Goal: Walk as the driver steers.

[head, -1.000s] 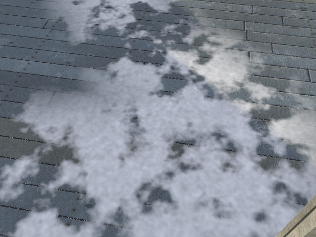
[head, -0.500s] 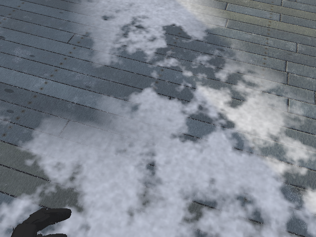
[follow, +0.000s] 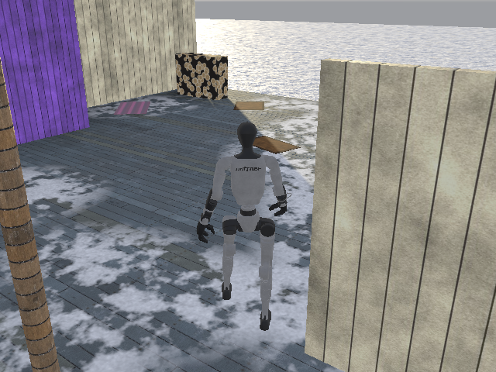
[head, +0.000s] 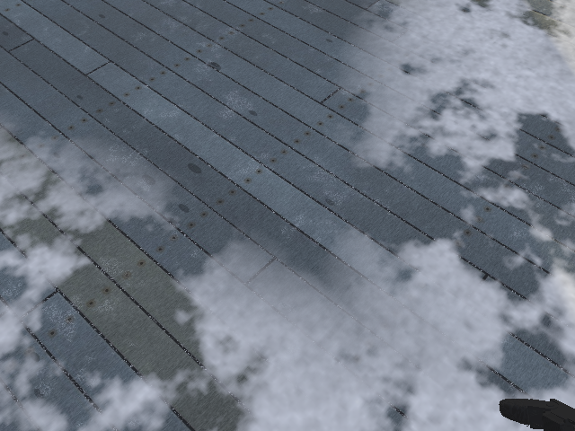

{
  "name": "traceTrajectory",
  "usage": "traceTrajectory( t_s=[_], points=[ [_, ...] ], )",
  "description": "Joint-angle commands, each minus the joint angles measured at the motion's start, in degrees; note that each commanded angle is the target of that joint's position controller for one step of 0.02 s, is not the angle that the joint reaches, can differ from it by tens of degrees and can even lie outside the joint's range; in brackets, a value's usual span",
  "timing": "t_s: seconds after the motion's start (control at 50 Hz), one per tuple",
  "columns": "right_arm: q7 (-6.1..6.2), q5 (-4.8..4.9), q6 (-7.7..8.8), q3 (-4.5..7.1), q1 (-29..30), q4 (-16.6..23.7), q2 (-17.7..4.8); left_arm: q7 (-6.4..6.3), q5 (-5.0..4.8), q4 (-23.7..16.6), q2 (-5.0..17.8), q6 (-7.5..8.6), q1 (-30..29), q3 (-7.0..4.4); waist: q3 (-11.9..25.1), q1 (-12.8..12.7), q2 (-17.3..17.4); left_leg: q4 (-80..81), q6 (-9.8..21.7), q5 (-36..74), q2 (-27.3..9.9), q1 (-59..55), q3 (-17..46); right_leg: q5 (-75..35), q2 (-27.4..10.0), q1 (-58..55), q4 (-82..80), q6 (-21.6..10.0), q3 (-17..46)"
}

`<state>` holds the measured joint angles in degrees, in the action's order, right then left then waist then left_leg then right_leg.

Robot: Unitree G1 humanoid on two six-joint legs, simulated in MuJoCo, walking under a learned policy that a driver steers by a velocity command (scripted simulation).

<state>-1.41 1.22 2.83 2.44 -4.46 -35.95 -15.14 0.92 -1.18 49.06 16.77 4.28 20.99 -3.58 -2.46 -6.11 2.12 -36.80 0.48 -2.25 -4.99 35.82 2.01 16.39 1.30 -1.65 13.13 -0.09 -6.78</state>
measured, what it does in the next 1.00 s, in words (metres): walks ahead, turning right: left foot, then right foot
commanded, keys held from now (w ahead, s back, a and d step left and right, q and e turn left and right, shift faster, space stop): w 0.20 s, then w+e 0.44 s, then e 0.36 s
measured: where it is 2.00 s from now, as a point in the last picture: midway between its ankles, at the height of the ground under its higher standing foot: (361, 383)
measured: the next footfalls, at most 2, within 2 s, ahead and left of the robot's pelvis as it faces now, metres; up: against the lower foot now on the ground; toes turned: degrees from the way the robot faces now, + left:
left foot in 0.10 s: +0.22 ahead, +0.14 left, +0.00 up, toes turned +2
right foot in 0.62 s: +0.51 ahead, -0.14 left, +0.00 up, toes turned -13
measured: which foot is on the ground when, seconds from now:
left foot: up 0.00-0.08, down 0.10-0.64, up 0.66-1.00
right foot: down 0.00-0.10, up 0.12-0.60, down 0.62-1.00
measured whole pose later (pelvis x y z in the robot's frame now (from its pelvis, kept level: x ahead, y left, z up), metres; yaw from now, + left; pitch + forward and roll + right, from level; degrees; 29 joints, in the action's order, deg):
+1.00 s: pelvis +0.51 -0.06 +0.00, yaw -24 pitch +3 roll +1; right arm 0.9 -0.5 2.6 2.6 -3.9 -41.4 -16.9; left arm -1.6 -0.9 40.2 17.9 -0.8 13.9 -4.2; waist -2.6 -2.5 1.4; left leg -39.3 -5.0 -6.5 -0.4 34.7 6.9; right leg 13.0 7.2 14.8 25.9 -4.2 8.7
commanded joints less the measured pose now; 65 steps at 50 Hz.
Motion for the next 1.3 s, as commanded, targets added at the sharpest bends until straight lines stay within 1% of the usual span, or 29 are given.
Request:
traceTrajectory(
  t_s=[0.02,0.08,0.1,0.12,0.14,0.16,0.2,0.28,0.32,0.42,0.52,0.58,0.6,0.62,0.64,0.66,0.68,0.7,0.74,0.82,0.9,1.0,1.08,1.1,1.12,1.14,1.16,1.2,1.3],
  points=[
    [-1.08,0.7,1.2,0.71,6.71,6.19,-4.21,-0.18,-0.3,-1.15,11.01,0.18,1.39,-2.36,-0.49,1.47,-5.77,4.65,1.69,-1.67,1.65,-2.26,-2.35,-22.98,-16.42,-0.8,-1.47,-9.65,7.59],
    [-0.85,-0.47,0.47,3.53,-7.61,1.43,-9.4,-0.82,-0.45,-0.25,10.83,-0.31,-0.16,-1.91,7.22,10.74,-6.72,8.11,5.78,-3.35,5.98,-26.14,-5.46,-42.66,-13.34,3.47,14.94,-6.17,3.09],
    [0.1,-0.91,0.07,5.03,-18.04,-1.05,-13.62,-1.12,0.74,-1.55,8.74,0.04,-0.71,-0.76,14.09,15.28,-2.33,6.19,9.12,-1.5,-1.73,-42.42,3.68,-30.52,-10.56,14.65,30.99,-3.62,1.05],
    [0.42,-1.14,-0.17,5.91,-20.48,-2.16,-19.38,-0.45,1.35,-3.34,1.49,1.13,5.78,1.71,22.44,11.27,13.17,11.59,18.96,-13.92,-16.03,-60.24,31.72,8.26,-1.07,36.56,52.17,0.0,2.74],
    [0.48,-1.08,-0.02,4.57,-21.37,-2.02,-13.76,-0.25,-0.37,-3.15,6.2,2.24,0.88,0.51,23.57,13.79,8.61,18.61,19.05,-20.12,-16.5,-59.15,39.57,17.1,-1.33,42.75,59.58,-0.39,11.35],
    [0.4,-1.04,0.34,3.59,-17.73,-2.35,-11.41,-0.08,-1.91,-5.18,8.85,2.76,-4.02,-0.32,14.26,13.17,7.28,19.63,16.47,-18.09,-14.65,-53.02,31.15,13.22,-4.21,47.59,61.25,-1.19,10.95],
    [0.2,-1.05,0.84,2.19,-11.45,-1.65,-7.18,-0.7,0.27,-5.18,7.87,2.42,-6.34,-0.39,6.02,9.66,1.85,22.63,14.24,-9.56,-10.66,-38.38,19.85,4.55,-8.51,44.08,55.62,-1.19,9.68],
    [0.03,-1.46,2.91,1.85,-8.05,-3.26,-5.15,-0.97,0.34,-3.66,4.0,-0.82,-3.55,0.0,3.07,5.27,1.5,29.15,13.34,-0.86,-7.8,-26.42,8.05,-1.83,-10.11,36.7,51.48,0.07,11.16],
    [0.36,-1.87,3.5,2.65,-8.69,-4.88,-7.47,-0.95,0.0,-5.06,3.61,-1.05,-6.17,0.45,0.74,5.57,1.29,30.72,13.96,2.47,-9.09,-25.71,4.02,-6.09,-10.16,39.49,45.93,1.52,12.82],
    [1.13,-1.72,3.37,3.0,-10.41,-7.5,-9.22,0.32,0.41,-7.2,2.49,-0.38,-13.98,1.04,-1.38,8.34,-0.15,31.85,10.49,2.85,-7.44,-27.87,-5.22,-21.24,-7.93,38.34,29.62,1.05,9.94],
    [1.31,-0.52,1.67,3.63,-14.15,-10.58,-10.71,1.83,0.35,-10.89,2.9,-0.61,-20.36,1.23,-3.38,10.53,-0.29,28.46,8.42,4.63,-10.5,-38.44,-7.99,-16.75,-6.92,41.05,22.56,-1.85,7.62],
    [1.88,-0.27,0.08,4.24,-12.92,-10.66,-12.67,2.52,0.44,-11.94,4.86,-0.85,-17.52,0.22,-0.19,7.64,1.77,18.1,6.29,27.01,-10.92,-42.24,-10.29,-7.25,-3.0,34.87,21.94,-4.86,2.81],
    [2.24,-0.31,-0.54,4.27,-11.7,-10.33,-12.9,2.4,0.33,-10.54,6.57,-1.0,-10.75,-1.0,3.84,3.54,1.7,8.5,4.8,35.67,-9.36,-40.71,-12.18,-7.38,-0.18,25.77,20.14,-6.39,0.83],
    [2.75,-0.8,-0.77,3.69,-12.57,-9.74,-11.54,1.7,0.1,-7.99,10.38,-1.26,-1.23,-3.13,9.57,-0.54,-0.5,-4.83,2.66,33.49,-6.57,-33.72,-13.47,-9.39,1.49,10.89,19.33,-8.47,2.61],
    [2.6,-2.07,0.21,1.99,-16.41,-6.85,-6.82,0.65,0.0,-7.7,17.92,-1.7,4.42,-5.32,16.3,0.1,-12.57,-27.23,-1.67,8.89,0.1,-10.43,-14.16,-4.69,-12.25,-10.87,17.6,-17.25,28.13],
    [1.95,-2.3,2.28,0.65,-15.99,-6.07,-4.18,0.85,0.18,-9.88,18.1,-1.23,2.54,-4.62,24.3,1.96,-16.54,-40.36,-3.42,-31.56,10.11,2.09,-2.08,-4.71,-21.23,-19.69,6.25,-24.41,54.84],
    [1.1,-0.11,3.73,1.99,-10.9,-5.45,-9.52,1.01,0.91,-10.57,13.56,-0.72,1.14,-3.19,21.72,-0.32,-10.83,-43.38,-2.1,-29.93,6.5,7.07,4.4,-9.89,-20.34,-18.37,5.4,-21.3,48.5],
    [1.01,0.57,4.47,1.74,-7.98,-4.64,-9.38,0.82,1.08,-10.98,11.22,-0.37,-1.53,-2.64,15.15,0.68,-7.88,-41.04,-1.06,-26.08,4.18,7.73,3.44,-19.57,-18.18,-11.12,6.95,-19.16,38.94],
    [2.41,-1.73,3.87,2.38,-7.71,-4.91,-9.83,0.51,0.83,-12.16,8.62,-0.91,-7.18,-2.07,8.2,5.04,-2.62,-33.68,-1.36,-21.23,0.06,1.98,2.45,-36.84,-14.22,4.48,7.02,-16.44,27.36],
    [3.03,-2.03,1.01,2.06,-10.07,-4.91,-7.2,-0.52,1.32,-13.28,9.62,-1.5,-9.64,-2.59,7.76,8.27,-4.61,-24.02,-4.42,-16.43,1.77,-4.27,1.11,-47.03,-10.0,15.47,5.74,-16.14,20.59],
    [2.99,-2.08,0.41,1.4,-4.64,-3.44,-5.91,-2.23,0.1,-12.7,10.37,-3.32,-8.47,-2.98,9.92,6.51,-6.6,-10.33,-5.93,-4.9,4.56,-6.39,1.48,-41.86,-7.34,15.61,7.83,-12.55,19.78],
    [2.01,-1.51,0.46,1.61,1.74,-1.55,-7.15,-3.14,0.25,-12.5,10.06,-5.2,-7.33,-3.04,8.44,4.38,-8.47,0.67,-5.43,-3.74,6.82,-7.35,3.94,-30.18,-7.8,12.53,11.05,-10.69,26.98],
    [1.83,-1.64,1.81,2.74,-2.34,-2.18,-8.92,-3.26,0.09,-14.09,8.68,-5.58,-10.8,-2.56,7.4,7.87,-10.17,14.37,-2.14,1.39,6.12,-16.37,4.22,-22.01,-5.15,11.77,17.6,-7.69,32.43],
    [2.28,-2.51,2.01,3.32,-4.17,-2.0,-11.59,-3.12,0.73,-14.94,6.27,-5.37,-9.93,-1.79,10.61,7.63,-5.79,14.97,0.96,12.43,-1.78,-25.76,9.51,-13.22,-2.02,15.91,24.54,-5.23,29.62],
    [2.93,-3.73,1.23,3.72,-2.74,-1.23,-14.73,-3.01,1.08,-14.75,3.38,-5.12,-2.33,-1.11,13.06,2.65,8.35,13.37,9.86,32.98,-14.28,-37.61,22.85,15.96,6.11,27.51,35.98,-1.36,21.22],
    [2.82,-3.23,0.32,3.66,-7.09,-2.56,-12.13,-2.92,0.86,-14.57,7.57,-5.21,-0.67,-1.76,15.68,4.45,13.52,14.49,16.75,30.96,-21.24,-39.6,33.2,26.3,5.8,34.07,47.7,1.5,16.53],
    [2.76,-2.26,0.03,2.88,-6.04,-1.63,-9.49,-2.85,0.58,-13.51,11.46,-5.61,-1.42,-3.04,13.4,5.27,7.75,14.23,16.04,25.32,-18.7,-37.46,28.75,22.31,3.16,35.58,54.77,3.21,16.94],
    [2.93,-1.98,-0.98,2.22,-2.31,-0.74,-7.3,-3.22,-0.03,-12.91,11.28,-7.29,-4.61,-3.63,9.05,5.28,3.41,15.01,11.72,14.98,-12.09,-31.54,17.04,15.27,0.84,36.73,58.29,5.1,14.9],
    [3.79,-2.54,-2.51,2.8,-1.19,-1.44,-8.83,-2.77,-0.15,-15.45,6.01,-7.92,-7.92,-2.23,7.33,6.34,7.71,19.18,12.4,10.24,-8.97,-27.31,6.43,8.87,-1.52,32.35,47.74,5.86,8.94]
  ],
)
